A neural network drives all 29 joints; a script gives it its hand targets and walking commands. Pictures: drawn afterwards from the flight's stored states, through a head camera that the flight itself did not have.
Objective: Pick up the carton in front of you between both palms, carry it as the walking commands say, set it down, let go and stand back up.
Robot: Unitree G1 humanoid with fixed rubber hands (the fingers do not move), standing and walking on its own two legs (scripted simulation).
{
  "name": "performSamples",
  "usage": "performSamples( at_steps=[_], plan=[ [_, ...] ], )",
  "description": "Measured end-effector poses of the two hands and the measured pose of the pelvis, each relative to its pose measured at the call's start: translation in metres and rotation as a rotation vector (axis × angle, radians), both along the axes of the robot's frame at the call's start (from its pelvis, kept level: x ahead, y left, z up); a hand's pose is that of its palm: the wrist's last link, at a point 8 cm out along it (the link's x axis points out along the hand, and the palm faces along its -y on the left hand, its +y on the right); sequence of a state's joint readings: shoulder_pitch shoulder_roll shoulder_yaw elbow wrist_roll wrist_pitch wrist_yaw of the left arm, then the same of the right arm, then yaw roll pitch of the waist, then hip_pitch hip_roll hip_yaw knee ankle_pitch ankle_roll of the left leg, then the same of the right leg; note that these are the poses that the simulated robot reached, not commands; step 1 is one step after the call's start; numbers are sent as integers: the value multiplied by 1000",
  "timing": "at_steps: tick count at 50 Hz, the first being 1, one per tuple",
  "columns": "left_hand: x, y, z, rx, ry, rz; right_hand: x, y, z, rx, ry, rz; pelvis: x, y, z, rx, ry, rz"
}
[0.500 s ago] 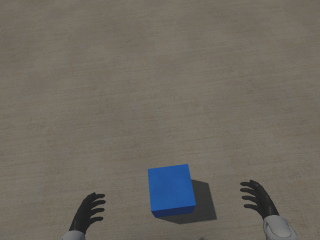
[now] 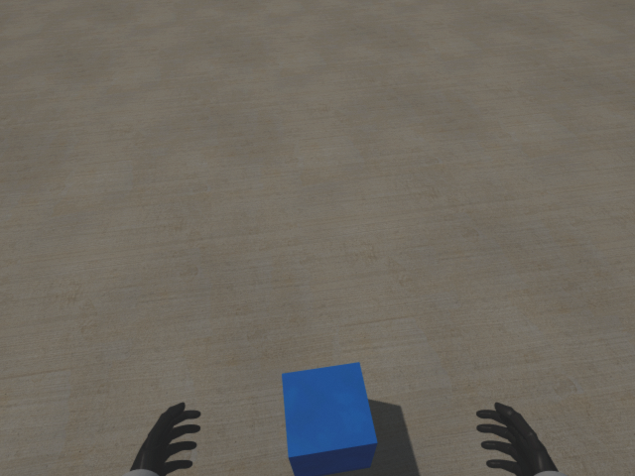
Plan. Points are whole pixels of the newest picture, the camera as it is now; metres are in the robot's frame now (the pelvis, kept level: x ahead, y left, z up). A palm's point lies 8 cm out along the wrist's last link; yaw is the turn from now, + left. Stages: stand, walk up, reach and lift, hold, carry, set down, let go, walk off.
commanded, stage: let go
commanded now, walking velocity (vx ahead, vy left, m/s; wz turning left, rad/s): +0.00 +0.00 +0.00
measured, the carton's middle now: (327, 422) +0.39 +0.02 -0.65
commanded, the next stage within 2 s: stand in 0.06 s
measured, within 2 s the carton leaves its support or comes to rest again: neither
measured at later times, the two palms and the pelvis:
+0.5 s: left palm out of the picture +0.15 +0.29 -0.09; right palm out of the picture +0.15 -0.29 -0.08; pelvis +0.02 +0.01 +0.00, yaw +0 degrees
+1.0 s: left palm out of the picture +0.12 +0.30 -0.10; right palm out of the picture +0.12 -0.29 -0.09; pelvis +0.01 +0.01 +0.00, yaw +0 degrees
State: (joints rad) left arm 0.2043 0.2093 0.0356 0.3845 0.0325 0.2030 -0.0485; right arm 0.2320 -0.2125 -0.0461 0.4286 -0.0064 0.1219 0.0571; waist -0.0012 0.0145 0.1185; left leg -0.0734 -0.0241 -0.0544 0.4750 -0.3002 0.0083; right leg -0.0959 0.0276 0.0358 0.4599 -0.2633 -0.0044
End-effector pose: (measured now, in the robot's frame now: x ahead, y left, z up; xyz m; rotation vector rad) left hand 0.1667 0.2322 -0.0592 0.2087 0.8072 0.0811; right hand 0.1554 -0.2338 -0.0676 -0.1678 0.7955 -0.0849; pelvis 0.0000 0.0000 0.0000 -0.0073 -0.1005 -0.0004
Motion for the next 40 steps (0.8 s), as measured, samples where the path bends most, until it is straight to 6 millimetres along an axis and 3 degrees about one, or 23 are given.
performSamples(
  at_steps=[5, 11, 17, 28, 40],
  plan=[
    [-1, 9, -1, 41, -14, 23, -3, -4, -6, -44, 12, 7, 0, 1, -2, 2, 20, 3],
    [-10, 40, -17, 113, 17, 42, -13, -36, -11, -161, 72, -17, 5, 1, -5, 2, 75, -2],
    [-16, 54, -27, 136, 75, 48, -13, -54, -8, -215, 105, -37, 13, 3, -4, -1, 93, -2],
    [-12, 57, -34, 142, 121, 46, -8, -52, -12, -217, 133, -45, 22, 6, -2, 0, 93, -2],
    [-23, 64, -36, 155, 164, 57, -20, -53, -18, -213, 177, -53, 20, 7, 1, 2, 81, -3]
  ],
)
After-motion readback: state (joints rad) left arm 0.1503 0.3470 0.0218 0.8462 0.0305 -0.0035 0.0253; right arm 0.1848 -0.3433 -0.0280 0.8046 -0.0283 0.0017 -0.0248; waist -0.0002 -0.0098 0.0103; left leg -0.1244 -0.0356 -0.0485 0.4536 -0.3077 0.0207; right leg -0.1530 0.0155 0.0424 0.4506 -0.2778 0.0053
